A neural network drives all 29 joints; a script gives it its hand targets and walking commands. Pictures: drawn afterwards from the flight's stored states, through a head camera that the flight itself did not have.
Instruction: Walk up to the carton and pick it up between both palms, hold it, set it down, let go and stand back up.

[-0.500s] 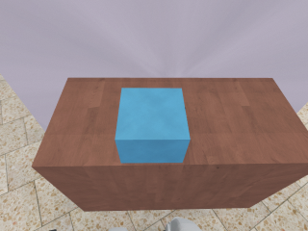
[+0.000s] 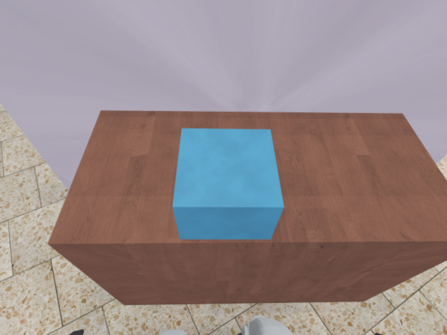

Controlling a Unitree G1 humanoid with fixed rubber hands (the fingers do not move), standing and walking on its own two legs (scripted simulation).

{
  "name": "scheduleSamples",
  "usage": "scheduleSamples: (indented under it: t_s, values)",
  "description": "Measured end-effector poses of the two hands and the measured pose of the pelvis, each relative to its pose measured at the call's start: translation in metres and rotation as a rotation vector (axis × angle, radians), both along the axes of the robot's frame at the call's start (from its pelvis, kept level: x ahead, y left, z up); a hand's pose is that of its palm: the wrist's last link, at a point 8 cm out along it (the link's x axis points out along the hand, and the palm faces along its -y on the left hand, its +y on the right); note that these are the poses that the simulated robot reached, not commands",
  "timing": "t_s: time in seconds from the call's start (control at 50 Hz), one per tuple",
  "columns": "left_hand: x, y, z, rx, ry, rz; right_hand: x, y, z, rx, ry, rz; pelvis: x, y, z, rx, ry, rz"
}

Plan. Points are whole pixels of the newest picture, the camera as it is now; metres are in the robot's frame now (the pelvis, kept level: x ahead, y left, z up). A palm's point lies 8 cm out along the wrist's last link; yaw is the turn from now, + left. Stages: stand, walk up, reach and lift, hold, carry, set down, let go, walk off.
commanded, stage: walk up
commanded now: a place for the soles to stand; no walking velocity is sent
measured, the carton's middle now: (225, 183) +0.43 -0.01 -0.03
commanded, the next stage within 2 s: reach and lift in 0.48 s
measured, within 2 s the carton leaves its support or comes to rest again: neither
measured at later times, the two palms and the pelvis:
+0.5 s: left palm out of the picture +0.09 +0.30 -0.12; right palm out of the picture +0.08 -0.30 -0.10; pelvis +0.00 +0.01 +0.00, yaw +0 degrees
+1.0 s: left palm (98, 321) +0.16 +0.23 -0.08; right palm out of the picture +0.11 -0.28 -0.10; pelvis -0.01 -0.02 -0.01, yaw -2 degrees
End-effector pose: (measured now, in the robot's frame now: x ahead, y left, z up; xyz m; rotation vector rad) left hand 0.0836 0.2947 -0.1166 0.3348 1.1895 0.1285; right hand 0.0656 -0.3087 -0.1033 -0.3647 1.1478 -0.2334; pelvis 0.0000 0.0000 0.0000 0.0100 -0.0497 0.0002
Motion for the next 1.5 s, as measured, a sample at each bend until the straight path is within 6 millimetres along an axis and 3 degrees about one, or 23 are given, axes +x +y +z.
scheduleSamples:
  t_s: [0.5, 0.58, 0.7, 0.78, 0.88, 0.98, 1.14, 1.34, 1.5]
  values:
    - [0.008, 0.004, 0.000, 0.004, 0.017, 0.012, 0.011, 0.007, 0.002, 0.005, -0.027, 0.005, 0.003, 0.005, 0.001, -0.007, 0.004, 0.000]
    - [0.031, -0.003, 0.004, 0.071, 0.080, 0.027, 0.029, 0.011, -0.009, 0.067, -0.094, 0.052, 0.002, 0.003, -0.007, 0.001, -0.002, -0.015]
    - [0.079, -0.045, 0.022, 0.026, -0.049, -0.013, 0.055, 0.023, -0.018, 0.134, -0.172, 0.059, 0.002, -0.008, -0.011, 0.011, -0.007, -0.021]
    - [0.092, -0.066, 0.027, -0.010, -0.106, -0.043, 0.061, 0.025, -0.015, 0.138, -0.223, 0.054, 0.002, -0.015, -0.011, 0.013, -0.008, -0.026]
    - [0.091, -0.073, 0.028, -0.018, -0.130, -0.057, 0.060, 0.023, -0.004, 0.114, -0.288, 0.053, -0.001, -0.019, -0.011, 0.012, -0.010, -0.033]
    - [0.081, -0.070, 0.033, -0.010, -0.158, -0.063, 0.047, 0.024, 0.004, 0.106, -0.296, 0.054, -0.006, -0.018, -0.007, 0.007, -0.011, -0.035]
    - [0.068, -0.065, 0.047, -0.026, -0.246, -0.052, 0.032, 0.044, 0.026, 0.129, -0.341, 0.078, -0.014, -0.009, 0.002, -0.006, -0.015, -0.034]
    - [0.072, -0.069, 0.057, -0.074, -0.383, -0.043, 0.033, 0.061, 0.042, 0.137, -0.410, 0.117, -0.020, 0.005, 0.007, -0.033, -0.020, -0.039]
    - [0.080, -0.072, 0.065, -0.086, -0.470, -0.029, 0.046, 0.066, 0.051, 0.148, -0.476, 0.127, -0.017, 0.008, 0.008, -0.037, -0.018, -0.038]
